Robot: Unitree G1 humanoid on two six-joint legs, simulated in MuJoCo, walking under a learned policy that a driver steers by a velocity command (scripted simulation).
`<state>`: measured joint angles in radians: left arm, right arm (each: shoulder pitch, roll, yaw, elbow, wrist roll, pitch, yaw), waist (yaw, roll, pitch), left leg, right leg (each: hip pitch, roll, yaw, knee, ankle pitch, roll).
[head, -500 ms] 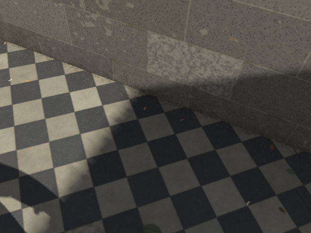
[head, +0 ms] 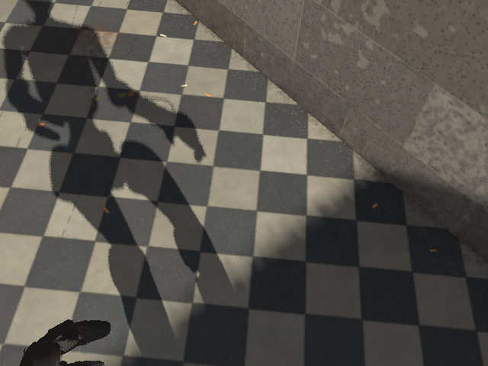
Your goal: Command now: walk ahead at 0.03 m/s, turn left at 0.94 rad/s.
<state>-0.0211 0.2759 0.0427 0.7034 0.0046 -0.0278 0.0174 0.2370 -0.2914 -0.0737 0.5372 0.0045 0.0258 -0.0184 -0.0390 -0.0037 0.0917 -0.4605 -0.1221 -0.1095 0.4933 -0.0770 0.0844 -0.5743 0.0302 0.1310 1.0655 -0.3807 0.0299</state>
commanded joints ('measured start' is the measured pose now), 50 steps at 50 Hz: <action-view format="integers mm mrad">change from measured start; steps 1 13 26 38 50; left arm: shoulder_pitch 46 133 385 181 -1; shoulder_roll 74 187 192 88 45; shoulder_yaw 28 85 69 44 12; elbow -34 -11 36 -79 -102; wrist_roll -8 5 38 10 31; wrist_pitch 1 -7 -33 -29 22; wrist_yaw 8 -8 -21 -53 -127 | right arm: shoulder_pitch -40 -21 -120 175 180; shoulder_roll -173 -76 -86 -158 -68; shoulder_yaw -59 -38 10 -1 19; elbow -94 -103 -64 60 219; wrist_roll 3 15 -81 -49 -41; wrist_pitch -4 39 -40 -98 -140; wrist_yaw -31 -20 52 -2 3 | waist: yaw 52 27 116 -60 16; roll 65 -37 -76 115 53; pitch -271 -272 -82 -74 117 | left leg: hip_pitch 260 1 -217 617 464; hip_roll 218 -2 113 508 336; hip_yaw -370 -312 96 -381 325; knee -139 222 488 -294 -423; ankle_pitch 56 -483 -195 -665 191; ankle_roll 129 -24 -108 37 -30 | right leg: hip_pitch -7 515 397 -454 -292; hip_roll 31 -236 -219 -54 -107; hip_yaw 14 195 191 11 -228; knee -132 -712 -932 74 -137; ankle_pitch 34 255 -239 60 353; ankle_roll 25 -112 -196 -118 -132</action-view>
